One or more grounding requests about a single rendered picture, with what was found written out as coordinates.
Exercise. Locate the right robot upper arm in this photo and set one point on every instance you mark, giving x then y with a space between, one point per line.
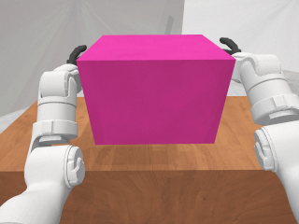
277 150

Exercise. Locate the right robot forearm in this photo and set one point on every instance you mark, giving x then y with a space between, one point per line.
270 96

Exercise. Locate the left robot forearm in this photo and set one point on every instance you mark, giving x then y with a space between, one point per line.
56 108

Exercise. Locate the right robot hand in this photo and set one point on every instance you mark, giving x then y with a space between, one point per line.
231 44

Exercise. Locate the left robot upper arm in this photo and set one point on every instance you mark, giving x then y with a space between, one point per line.
51 173

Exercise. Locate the carton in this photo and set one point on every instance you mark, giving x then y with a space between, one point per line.
155 89

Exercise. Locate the pedestal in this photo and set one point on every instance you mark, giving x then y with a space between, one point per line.
220 183

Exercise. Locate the left robot hand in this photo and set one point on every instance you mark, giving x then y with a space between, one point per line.
75 55

